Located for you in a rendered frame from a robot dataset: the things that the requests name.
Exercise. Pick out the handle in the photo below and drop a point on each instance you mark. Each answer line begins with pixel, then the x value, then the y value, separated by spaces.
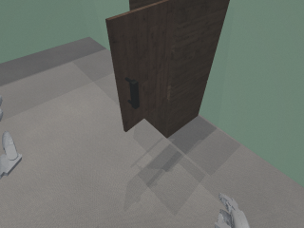
pixel 134 93

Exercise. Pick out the robot right hand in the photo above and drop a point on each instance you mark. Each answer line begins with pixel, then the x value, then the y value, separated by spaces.
pixel 236 218

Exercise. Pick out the cupboard door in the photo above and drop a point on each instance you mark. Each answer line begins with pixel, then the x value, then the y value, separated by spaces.
pixel 140 43

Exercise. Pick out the robot left hand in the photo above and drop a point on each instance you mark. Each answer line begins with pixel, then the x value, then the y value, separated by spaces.
pixel 11 158

